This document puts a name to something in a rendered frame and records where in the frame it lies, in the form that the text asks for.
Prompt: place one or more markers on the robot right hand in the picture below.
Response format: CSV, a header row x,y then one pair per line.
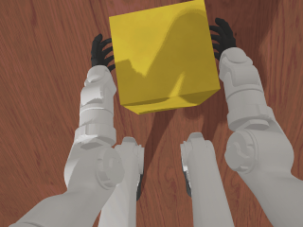
x,y
225,38

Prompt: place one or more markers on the robot left hand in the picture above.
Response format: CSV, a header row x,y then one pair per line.
x,y
98,56

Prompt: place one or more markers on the left robot thigh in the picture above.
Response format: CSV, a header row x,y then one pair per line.
x,y
120,209

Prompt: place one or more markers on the right robot forearm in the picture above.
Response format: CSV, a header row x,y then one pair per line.
x,y
247,107

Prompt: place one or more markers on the robot right upper arm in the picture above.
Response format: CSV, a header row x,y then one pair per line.
x,y
264,160

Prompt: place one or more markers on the left robot foot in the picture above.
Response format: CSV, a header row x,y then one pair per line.
x,y
138,192

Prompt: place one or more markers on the carton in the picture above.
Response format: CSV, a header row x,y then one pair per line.
x,y
164,57

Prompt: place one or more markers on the left robot forearm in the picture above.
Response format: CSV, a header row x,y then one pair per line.
x,y
96,127

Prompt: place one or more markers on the robot left upper arm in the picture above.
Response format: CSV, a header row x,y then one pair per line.
x,y
91,177

